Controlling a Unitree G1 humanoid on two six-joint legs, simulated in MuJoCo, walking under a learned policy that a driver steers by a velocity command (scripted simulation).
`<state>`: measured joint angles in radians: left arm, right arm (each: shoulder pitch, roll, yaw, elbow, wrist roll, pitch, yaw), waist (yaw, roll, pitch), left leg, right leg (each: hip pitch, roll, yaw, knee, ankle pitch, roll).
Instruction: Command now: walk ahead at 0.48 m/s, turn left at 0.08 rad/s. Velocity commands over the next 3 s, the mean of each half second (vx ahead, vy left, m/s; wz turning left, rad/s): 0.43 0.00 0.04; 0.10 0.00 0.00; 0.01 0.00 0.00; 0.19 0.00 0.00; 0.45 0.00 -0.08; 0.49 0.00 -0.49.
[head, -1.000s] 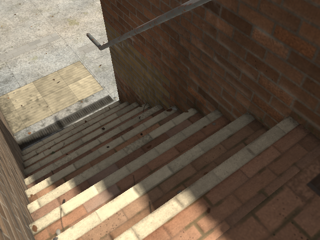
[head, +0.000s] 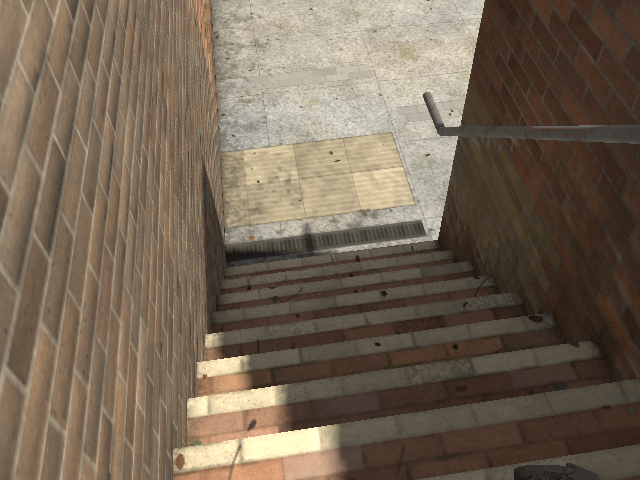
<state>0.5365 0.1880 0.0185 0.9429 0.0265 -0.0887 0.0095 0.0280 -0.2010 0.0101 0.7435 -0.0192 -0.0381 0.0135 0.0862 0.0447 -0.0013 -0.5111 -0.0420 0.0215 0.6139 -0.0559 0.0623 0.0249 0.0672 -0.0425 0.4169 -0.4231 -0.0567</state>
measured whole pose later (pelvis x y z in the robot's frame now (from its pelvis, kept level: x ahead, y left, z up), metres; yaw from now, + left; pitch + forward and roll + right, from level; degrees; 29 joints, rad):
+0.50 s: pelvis +0.19 -0.03 +0.00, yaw +0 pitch -1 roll +0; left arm 0.24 0.20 0.04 0.91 0.04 0.00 0.02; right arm 0.48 -0.23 -0.01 0.96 0.02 -0.06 -0.02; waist -0.02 0.01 -0.04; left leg -0.17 -0.04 0.02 0.69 -0.44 0.07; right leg -0.40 0.00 -0.05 0.84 -0.20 -0.07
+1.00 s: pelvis +0.26 +0.00 -0.12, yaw +0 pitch -2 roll -7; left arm 0.40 0.23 0.02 0.95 0.03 -0.04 0.09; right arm 0.23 -0.24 -0.04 0.92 0.00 0.02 0.00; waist 0.04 0.11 0.02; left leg -0.19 0.07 -0.05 0.23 0.41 0.02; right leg -0.43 0.07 -0.11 1.33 -0.84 -0.02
